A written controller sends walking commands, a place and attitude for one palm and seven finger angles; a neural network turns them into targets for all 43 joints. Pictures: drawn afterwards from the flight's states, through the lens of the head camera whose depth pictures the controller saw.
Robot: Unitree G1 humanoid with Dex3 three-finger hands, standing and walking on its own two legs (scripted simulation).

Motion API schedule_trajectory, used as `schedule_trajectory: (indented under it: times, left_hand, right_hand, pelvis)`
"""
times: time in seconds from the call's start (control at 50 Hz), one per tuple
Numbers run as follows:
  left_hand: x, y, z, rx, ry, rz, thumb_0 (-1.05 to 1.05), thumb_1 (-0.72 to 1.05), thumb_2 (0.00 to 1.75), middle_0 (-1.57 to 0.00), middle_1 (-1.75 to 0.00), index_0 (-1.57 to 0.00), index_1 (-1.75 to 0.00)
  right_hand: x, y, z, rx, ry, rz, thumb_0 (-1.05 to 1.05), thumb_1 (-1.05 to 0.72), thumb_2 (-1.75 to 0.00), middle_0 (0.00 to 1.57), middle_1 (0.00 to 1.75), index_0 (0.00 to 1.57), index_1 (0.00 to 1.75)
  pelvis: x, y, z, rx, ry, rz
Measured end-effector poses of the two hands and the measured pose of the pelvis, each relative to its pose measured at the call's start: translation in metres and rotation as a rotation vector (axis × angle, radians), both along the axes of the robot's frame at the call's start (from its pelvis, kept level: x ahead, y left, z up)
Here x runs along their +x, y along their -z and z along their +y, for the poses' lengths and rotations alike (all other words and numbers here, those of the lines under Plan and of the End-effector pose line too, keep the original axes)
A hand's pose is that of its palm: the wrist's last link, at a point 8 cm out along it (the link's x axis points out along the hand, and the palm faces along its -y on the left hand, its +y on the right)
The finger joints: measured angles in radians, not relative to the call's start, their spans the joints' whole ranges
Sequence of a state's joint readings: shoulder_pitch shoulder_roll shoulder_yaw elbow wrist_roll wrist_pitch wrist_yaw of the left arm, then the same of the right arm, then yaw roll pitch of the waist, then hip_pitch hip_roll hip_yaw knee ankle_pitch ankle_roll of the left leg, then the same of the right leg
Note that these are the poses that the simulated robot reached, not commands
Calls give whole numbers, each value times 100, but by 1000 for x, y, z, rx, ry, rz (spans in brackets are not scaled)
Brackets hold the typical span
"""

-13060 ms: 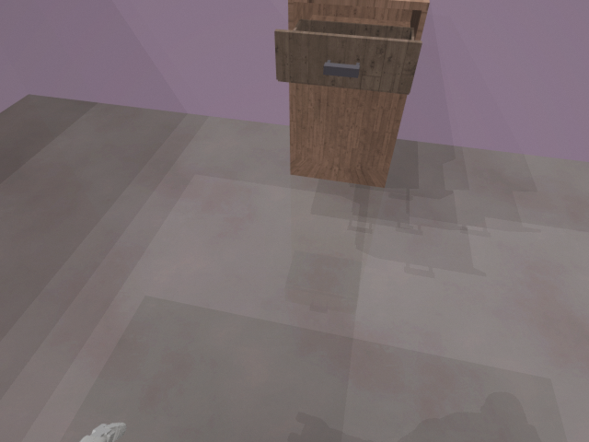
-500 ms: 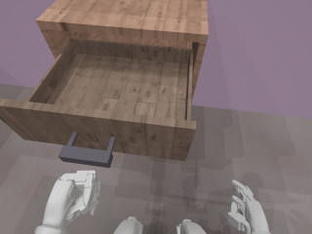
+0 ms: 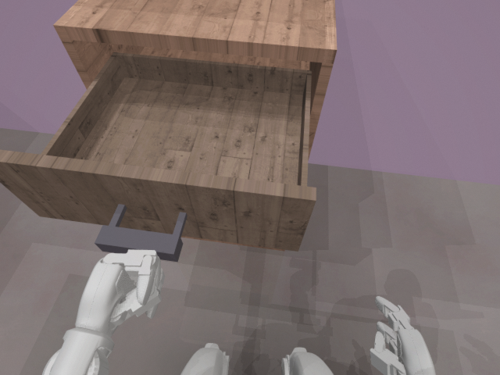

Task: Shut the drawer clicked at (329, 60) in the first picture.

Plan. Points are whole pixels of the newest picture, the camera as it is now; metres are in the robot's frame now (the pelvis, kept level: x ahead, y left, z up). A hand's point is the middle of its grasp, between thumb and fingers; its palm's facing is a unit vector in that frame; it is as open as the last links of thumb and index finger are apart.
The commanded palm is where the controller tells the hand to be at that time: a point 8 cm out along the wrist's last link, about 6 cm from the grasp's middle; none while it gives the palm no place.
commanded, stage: push the drawer shut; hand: left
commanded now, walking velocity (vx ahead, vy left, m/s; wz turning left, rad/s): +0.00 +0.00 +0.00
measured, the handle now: (145, 228) +0.32 +0.16 +0.07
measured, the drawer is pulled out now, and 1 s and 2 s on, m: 0.29 0.19 0.05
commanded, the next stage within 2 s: none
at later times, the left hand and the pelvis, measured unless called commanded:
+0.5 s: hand (167, 252) +0.29 +0.13 +0.06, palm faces -0.17 -0.98 -0.04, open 3.1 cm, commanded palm +0.29 +0.19 +0.07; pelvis -0.01 +0.01 +0.01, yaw +0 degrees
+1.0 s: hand (175, 222) +0.33 +0.13 +0.06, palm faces -0.15 -0.99 -0.05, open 3.0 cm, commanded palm +0.34 +0.18 +0.07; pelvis -0.01 +0.01 +0.01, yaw +0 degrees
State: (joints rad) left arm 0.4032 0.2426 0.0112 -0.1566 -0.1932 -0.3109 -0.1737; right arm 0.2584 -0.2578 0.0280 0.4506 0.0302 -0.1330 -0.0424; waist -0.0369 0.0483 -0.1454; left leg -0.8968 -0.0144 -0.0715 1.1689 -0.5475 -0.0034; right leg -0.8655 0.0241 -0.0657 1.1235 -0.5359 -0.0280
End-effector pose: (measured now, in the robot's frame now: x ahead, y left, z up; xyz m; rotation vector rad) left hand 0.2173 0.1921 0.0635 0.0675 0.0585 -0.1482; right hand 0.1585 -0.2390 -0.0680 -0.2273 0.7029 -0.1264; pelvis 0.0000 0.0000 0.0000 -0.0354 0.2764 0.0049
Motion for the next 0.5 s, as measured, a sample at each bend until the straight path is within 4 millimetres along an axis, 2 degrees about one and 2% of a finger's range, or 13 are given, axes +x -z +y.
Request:
schedule_trajectory:
  times: [0.26,0.5]
  left_hand:
    - [31,2,-1,-11,28,-22,-3,80,95,-140,-160,-140,-160]
    - [57,0,-6,-23,21,-24,1,82,94,-140,-160,-140,-160]
  right_hand:
    - [-11,1,10,-2,-7,20,1,-91,-90,20,30,20,30]
    - [-22,-2,15,6,6,56,1,-91,-90,21,30,20,30]
  pelvis:
    - [-10,-3,7,-5,-3,-9]
    - [-12,-9,14,3,6,-18]
